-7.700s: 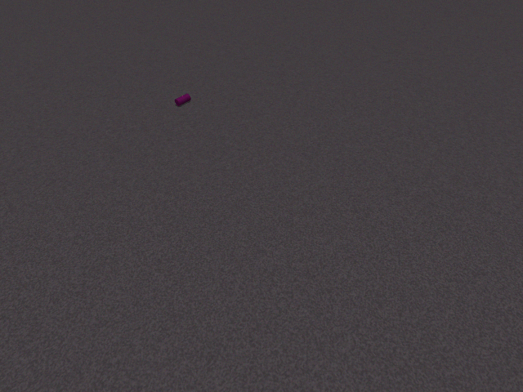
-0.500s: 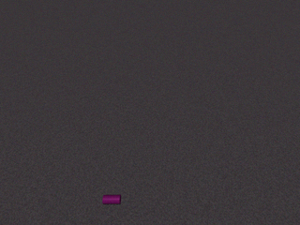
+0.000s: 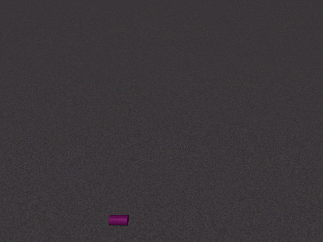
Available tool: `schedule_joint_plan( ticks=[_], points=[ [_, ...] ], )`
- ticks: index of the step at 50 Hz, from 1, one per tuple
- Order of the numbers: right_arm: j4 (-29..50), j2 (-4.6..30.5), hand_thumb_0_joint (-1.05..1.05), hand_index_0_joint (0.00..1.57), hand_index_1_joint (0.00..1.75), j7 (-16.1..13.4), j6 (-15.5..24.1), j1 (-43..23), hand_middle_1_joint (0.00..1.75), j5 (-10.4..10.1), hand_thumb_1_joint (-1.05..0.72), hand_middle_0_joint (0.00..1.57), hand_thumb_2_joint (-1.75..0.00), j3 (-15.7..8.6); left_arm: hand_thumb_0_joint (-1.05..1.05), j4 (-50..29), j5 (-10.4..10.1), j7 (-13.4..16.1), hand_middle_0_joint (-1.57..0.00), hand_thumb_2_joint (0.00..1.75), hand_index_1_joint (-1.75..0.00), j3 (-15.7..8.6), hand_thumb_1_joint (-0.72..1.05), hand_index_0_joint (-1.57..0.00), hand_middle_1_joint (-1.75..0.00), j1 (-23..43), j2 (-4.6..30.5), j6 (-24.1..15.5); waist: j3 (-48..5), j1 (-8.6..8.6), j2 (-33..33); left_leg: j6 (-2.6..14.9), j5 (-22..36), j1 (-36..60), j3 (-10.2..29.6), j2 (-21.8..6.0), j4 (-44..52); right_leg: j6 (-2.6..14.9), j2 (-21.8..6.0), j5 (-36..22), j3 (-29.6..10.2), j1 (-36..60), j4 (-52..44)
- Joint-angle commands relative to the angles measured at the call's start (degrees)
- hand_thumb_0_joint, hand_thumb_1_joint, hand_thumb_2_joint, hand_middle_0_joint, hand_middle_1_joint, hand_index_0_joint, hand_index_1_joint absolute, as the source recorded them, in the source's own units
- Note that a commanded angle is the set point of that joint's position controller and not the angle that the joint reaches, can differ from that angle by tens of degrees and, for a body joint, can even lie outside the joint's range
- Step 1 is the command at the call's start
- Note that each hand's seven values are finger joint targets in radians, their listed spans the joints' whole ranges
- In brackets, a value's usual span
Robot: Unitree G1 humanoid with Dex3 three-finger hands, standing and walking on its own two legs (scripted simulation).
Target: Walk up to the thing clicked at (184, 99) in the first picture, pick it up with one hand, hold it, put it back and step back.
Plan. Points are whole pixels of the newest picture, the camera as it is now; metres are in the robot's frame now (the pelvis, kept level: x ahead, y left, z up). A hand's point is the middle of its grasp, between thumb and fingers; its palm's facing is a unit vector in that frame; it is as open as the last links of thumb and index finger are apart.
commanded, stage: stand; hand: left
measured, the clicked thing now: (118, 219) +0.40 +0.27 -0.76
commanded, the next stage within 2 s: none
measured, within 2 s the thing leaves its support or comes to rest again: neither
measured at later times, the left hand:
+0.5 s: hand out of the picture +0.07 +0.25 -0.16, palm faces -0.02 -0.94 -0.34, open 7.4 cm
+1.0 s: hand out of the picture +0.07 +0.24 -0.16, palm faces -0.03 -0.94 -0.34, open 7.4 cm
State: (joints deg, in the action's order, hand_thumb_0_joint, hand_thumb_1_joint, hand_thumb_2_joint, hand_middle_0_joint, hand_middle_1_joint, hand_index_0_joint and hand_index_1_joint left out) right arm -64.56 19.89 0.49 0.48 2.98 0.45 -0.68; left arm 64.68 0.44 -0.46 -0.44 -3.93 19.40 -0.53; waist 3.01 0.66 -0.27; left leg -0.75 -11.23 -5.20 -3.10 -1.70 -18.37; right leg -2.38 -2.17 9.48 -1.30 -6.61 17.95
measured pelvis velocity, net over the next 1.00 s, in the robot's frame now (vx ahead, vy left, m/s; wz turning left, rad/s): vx -0.01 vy -0.01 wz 0.01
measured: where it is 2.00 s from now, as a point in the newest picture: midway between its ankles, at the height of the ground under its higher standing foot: outside the picture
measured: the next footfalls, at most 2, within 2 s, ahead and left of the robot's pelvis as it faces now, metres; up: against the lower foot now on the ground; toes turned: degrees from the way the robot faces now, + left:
none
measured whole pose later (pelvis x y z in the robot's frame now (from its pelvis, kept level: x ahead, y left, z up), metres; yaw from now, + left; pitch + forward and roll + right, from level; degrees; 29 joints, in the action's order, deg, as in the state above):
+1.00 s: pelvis -0.01 -0.01 +0.00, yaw +1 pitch -2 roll +0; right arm -65.4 20.4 0.6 0.3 5.8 0.6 -0.3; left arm 64.7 0.5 -0.6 0.2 -5.9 20.1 -0.4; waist 2.9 0.5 0.2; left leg -1.3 -10.4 -5.6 -2.2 -2.2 -18.1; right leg -1.7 -1.7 9.1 -0.5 -6.8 17.9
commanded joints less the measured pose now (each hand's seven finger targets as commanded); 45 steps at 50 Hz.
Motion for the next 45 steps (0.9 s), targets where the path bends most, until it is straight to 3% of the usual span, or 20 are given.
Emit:
schedule_joint_plan(
  ticks=[1,5,12,22,28,45],
  points=[
    [3.6,12.2,0.00,0.20,0.30,-0.7,1.4,-2.3,0.30,0.0,-0.90,0.20,-0.90,-2.6,0.00,-3.6,0.1,0.9,-0.20,0.90,-0.30,-2.4,0.90,-0.20,-0.30,2.1,12.5,-1.3,-6.8,-0.13,0.9,1.13,12.5,2.8,5.2,-6.8,2.5,2.68,-5.5,-12.1,-3.5,1.1,-1.4],
    [3.4,12.3,0.00,0.20,0.30,-0.7,1.3,-2.4,0.30,0.0,-0.90,0.20,-0.90,-2.6,0.00,-3.5,0.1,0.9,-0.20,0.90,-0.30,-2.3,0.90,-0.20,-0.30,1.9,12.5,-1.2,-4.8,-0.21,0.5,1.09,8.4,1.5,5.4,-6.5,3.1,2.50,-5.3,-9.1,-3.6,0.3,-2.6],
    [3.3,12.2,0.00,0.20,0.30,-0.5,1.1,-2.4,0.30,0.0,-0.90,0.20,-0.90,-2.5,0.00,-3.3,0.2,0.8,-0.20,0.90,-0.30,-2.2,0.90,-0.20,-0.30,1.1,12.7,-1.2,-4.6,-0.34,-0.2,1.12,6.3,1.4,5.6,-6.3,3.3,2.52,-5.2,-7.7,-3.7,-0.2,-3.0],
    [2.7,12.5,0.00,0.20,0.30,-0.6,1.2,-0.7,0.30,0.2,-0.90,0.20,-0.90,-2.3,0.00,-3.2,0.2,0.8,-0.20,0.90,-0.30,-2.1,0.90,-0.20,-0.30,0.6,12.8,-1.1,-5.3,-0.52,0.6,1.16,8.0,0.4,5.8,-6.5,3.5,2.79,-5.6,-8.7,-3.6,1.2,-2.4],
    [2.7,12.6,0.00,0.20,0.30,-0.6,1.2,-1.0,0.30,0.1,-0.90,0.20,-0.90,-2.3,0.00,-3.0,0.1,0.7,-0.20,0.90,-0.30,-1.8,0.90,-0.20,-0.30,0.4,12.9,-0.9,-5.0,-0.63,0.3,1.20,6.6,1.2,6.2,-6.7,3.6,2.90,-5.4,-5.9,-3.4,-0.3,-2.3],
    [2.7,12.3,0.00,0.20,0.30,-0.5,1.1,0.4,0.30,0.2,-0.90,0.20,-0.90,-2.0,0.00,-3.5,0.2,0.8,-0.20,0.90,-0.30,-1.7,0.90,-0.20,-0.30,0.7,13.3,-1.2,-4.2,-0.43,-0.4,1.23,5.8,-0.1,6.1,-6.5,3.6,2.83,-5.6,-6.2,-3.6,0.0,-2.8]
  ],
)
